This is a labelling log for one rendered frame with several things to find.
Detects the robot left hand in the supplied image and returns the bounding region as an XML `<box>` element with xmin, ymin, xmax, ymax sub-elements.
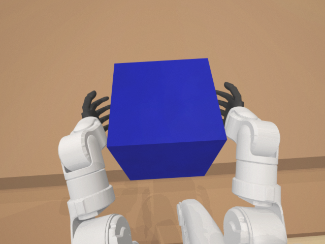
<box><xmin>81</xmin><ymin>91</ymin><xmax>110</xmax><ymax>131</ymax></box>

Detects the left robot forearm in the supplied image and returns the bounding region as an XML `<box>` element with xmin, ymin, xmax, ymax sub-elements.
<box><xmin>58</xmin><ymin>116</ymin><xmax>115</xmax><ymax>244</ymax></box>

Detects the carton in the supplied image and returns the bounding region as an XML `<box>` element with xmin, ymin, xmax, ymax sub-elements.
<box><xmin>107</xmin><ymin>58</ymin><xmax>227</xmax><ymax>180</ymax></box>

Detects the right robot forearm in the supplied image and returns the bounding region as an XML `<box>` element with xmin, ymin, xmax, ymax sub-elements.
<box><xmin>224</xmin><ymin>106</ymin><xmax>287</xmax><ymax>237</ymax></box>

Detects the left robot upper arm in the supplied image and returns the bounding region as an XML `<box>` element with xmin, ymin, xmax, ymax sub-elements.
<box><xmin>73</xmin><ymin>213</ymin><xmax>133</xmax><ymax>244</ymax></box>

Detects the right robot thigh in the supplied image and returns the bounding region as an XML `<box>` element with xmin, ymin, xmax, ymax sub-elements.
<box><xmin>177</xmin><ymin>199</ymin><xmax>225</xmax><ymax>244</ymax></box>

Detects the robot right hand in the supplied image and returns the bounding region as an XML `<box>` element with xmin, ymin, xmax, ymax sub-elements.
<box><xmin>215</xmin><ymin>82</ymin><xmax>244</xmax><ymax>125</ymax></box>

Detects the right robot upper arm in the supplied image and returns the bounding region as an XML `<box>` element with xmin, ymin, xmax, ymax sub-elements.
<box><xmin>223</xmin><ymin>206</ymin><xmax>301</xmax><ymax>244</ymax></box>

